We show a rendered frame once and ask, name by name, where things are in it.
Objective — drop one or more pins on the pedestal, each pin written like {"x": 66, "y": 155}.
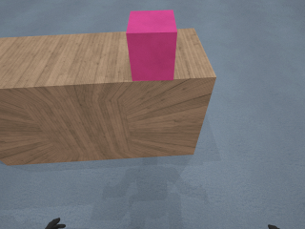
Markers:
{"x": 70, "y": 97}

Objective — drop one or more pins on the carton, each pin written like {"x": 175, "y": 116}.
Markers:
{"x": 151, "y": 39}

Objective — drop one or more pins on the robot left hand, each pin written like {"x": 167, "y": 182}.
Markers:
{"x": 53, "y": 224}

